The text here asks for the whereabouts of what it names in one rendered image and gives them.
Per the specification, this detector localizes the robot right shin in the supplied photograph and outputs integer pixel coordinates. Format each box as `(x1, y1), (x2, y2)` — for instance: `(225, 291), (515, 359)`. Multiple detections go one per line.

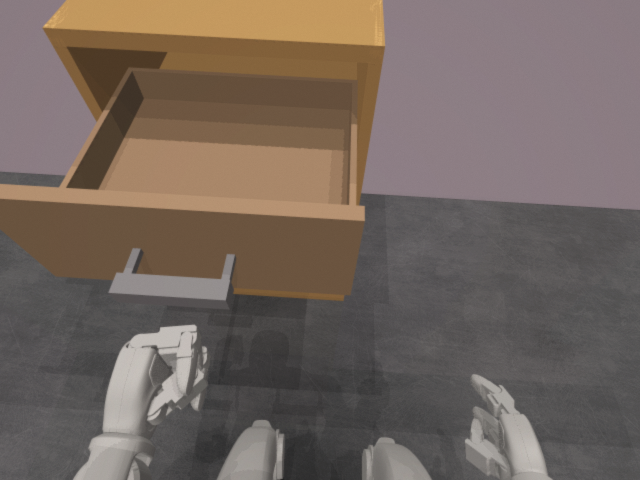
(375, 437), (395, 445)

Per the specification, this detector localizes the robot left hand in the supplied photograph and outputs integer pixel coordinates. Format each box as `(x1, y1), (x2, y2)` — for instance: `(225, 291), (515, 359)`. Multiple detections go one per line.
(102, 325), (211, 440)

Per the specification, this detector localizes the robot right hand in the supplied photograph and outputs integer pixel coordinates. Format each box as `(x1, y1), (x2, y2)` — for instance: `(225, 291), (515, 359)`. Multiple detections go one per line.
(465, 374), (548, 480)

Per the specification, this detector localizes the robot right thigh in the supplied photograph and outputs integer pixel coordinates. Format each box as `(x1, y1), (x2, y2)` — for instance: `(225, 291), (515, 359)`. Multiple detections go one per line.
(362, 443), (432, 480)

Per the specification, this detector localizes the handle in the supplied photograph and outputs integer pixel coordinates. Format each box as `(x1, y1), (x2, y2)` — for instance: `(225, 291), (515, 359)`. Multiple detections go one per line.
(108, 248), (236, 310)

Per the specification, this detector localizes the left robot forearm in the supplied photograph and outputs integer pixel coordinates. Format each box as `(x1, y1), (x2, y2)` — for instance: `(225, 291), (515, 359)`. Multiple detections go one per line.
(73, 433), (156, 480)

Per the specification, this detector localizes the cabinet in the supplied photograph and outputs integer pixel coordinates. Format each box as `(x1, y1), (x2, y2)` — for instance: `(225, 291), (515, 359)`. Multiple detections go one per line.
(42, 0), (385, 301)

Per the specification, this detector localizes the drawer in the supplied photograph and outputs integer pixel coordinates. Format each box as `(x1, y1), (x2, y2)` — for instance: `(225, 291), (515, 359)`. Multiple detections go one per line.
(0, 67), (365, 295)

